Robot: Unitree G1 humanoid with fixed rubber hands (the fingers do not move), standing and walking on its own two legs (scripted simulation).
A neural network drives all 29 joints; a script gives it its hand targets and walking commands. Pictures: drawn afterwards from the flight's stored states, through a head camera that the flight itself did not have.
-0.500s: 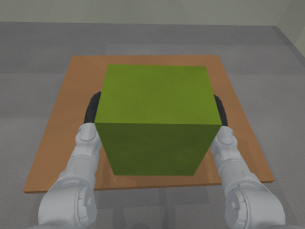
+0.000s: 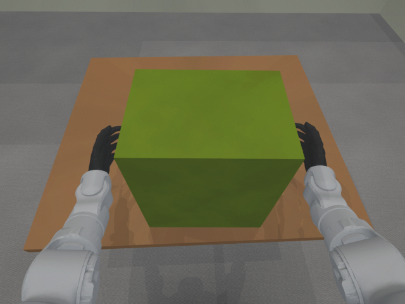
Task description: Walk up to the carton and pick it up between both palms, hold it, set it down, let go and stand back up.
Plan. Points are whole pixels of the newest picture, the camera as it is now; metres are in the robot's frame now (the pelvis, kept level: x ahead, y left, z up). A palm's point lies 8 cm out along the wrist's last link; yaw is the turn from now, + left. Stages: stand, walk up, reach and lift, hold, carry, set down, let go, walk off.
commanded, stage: set down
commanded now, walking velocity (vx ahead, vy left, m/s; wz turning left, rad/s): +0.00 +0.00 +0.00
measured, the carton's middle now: (206, 159) +0.39 +0.01 +0.04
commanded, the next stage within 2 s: none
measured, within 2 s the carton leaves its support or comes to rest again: neither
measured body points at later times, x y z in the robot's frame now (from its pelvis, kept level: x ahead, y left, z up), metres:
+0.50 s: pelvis -0.02 -0.01 +0.02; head +0.00 +0.00 +0.47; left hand +0.40 +0.23 +0.17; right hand +0.41 -0.23 +0.17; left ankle +0.02 +0.11 -0.72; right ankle -0.01 -0.10 -0.72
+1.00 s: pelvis -0.01 +0.01 +0.02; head +0.02 +0.02 +0.47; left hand +0.42 +0.22 +0.20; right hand +0.42 -0.21 +0.19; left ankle +0.02 +0.11 -0.72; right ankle -0.01 -0.10 -0.72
